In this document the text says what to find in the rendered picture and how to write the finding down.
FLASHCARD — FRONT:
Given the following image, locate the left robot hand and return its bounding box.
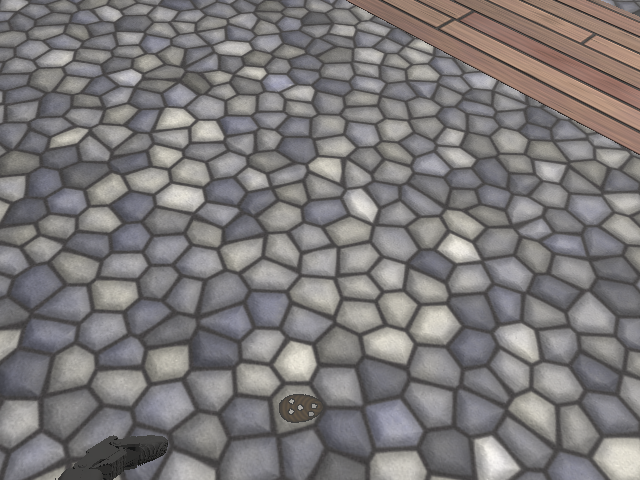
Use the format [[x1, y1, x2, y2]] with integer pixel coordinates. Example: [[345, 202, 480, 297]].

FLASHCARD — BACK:
[[55, 435, 168, 480]]

